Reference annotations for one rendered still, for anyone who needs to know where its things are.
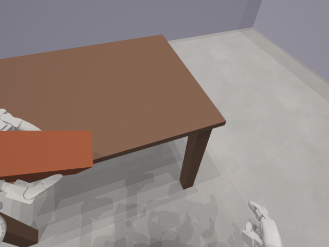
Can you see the sponge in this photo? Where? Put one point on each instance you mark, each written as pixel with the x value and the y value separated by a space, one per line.
pixel 29 155

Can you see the robot right hand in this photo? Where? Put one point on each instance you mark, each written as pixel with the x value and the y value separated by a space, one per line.
pixel 265 233

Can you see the table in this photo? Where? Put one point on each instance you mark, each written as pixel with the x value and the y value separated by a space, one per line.
pixel 131 94

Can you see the robot left hand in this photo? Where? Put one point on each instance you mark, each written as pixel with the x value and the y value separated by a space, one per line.
pixel 21 190

